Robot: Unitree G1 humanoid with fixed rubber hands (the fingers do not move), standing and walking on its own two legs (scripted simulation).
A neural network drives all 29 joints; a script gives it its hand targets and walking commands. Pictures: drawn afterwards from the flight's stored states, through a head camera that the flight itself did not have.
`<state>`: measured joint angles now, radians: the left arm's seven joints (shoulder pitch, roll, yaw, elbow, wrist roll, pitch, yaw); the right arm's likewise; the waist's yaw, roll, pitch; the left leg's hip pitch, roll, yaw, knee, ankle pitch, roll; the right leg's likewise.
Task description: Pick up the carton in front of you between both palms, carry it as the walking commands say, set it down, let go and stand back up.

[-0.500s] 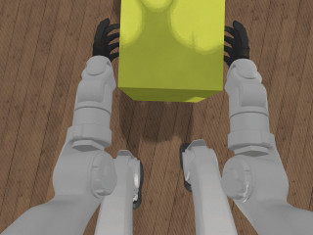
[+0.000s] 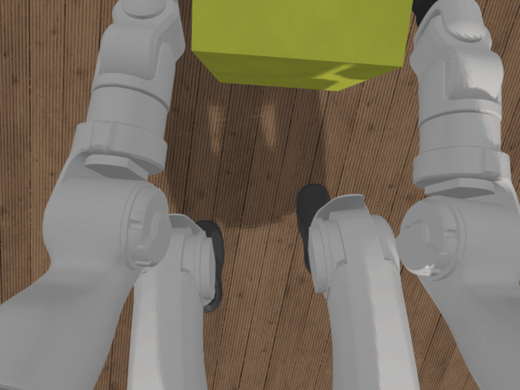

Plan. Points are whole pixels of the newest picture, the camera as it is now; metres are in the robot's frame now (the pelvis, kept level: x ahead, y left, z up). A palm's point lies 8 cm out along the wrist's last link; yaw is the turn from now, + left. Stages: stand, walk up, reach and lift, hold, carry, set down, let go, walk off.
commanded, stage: set down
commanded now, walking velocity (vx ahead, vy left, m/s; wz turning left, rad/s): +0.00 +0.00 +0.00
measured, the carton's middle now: out of the picture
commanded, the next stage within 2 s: none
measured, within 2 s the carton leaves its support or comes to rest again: rests again in 0.48 s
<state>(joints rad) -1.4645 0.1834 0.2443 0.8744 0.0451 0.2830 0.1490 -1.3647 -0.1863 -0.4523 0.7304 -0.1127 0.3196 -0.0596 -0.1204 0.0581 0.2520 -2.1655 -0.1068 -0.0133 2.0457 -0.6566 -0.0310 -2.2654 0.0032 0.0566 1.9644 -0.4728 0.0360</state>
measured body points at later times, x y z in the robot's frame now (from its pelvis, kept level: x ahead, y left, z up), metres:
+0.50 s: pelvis +0.00 +0.00 -0.04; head +0.38 -0.03 +0.19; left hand +0.59 +0.04 -0.21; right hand +0.53 -0.26 -0.21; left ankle +0.08 +0.12 -0.39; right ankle +0.12 -0.13 -0.39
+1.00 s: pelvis -0.01 +0.01 -0.04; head +0.37 -0.02 +0.17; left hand +0.59 +0.05 -0.22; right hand +0.53 -0.26 -0.22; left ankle +0.08 +0.12 -0.39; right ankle +0.12 -0.13 -0.39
